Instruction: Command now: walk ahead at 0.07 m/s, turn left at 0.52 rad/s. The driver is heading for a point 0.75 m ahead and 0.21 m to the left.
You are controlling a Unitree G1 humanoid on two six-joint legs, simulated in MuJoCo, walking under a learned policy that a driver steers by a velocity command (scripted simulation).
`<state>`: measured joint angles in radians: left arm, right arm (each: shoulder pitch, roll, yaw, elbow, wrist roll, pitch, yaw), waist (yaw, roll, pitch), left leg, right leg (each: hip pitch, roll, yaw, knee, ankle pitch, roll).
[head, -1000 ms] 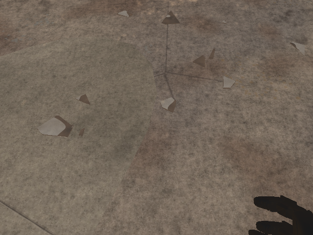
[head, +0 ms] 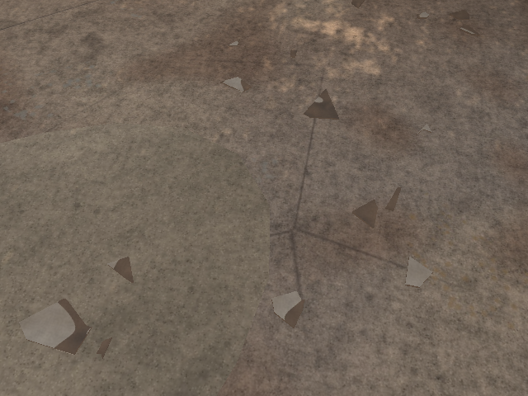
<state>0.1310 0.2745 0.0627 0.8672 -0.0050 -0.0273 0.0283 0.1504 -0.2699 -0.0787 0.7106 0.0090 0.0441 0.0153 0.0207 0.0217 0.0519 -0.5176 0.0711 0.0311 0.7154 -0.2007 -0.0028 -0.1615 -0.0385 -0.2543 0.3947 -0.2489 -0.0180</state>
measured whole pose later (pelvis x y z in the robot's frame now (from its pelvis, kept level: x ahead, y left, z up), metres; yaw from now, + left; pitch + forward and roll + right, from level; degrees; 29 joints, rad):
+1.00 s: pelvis +0.13 +0.08 -0.01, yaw +26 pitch +3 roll +0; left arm 0.37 0.30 0.06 0.86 -0.02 -0.06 -0.01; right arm 0.18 -0.26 -0.05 0.63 0.01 -0.05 0.01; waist 0.05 -0.03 -0.02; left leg -0.34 -0.01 0.03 0.56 -0.26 0.04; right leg -0.28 -0.07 0.01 0.89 -0.46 0.00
